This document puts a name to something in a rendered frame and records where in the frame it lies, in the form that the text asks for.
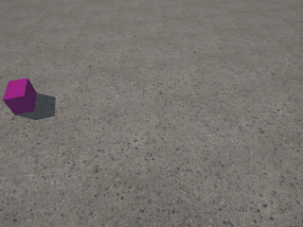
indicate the carton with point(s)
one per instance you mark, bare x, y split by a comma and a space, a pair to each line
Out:
20, 96

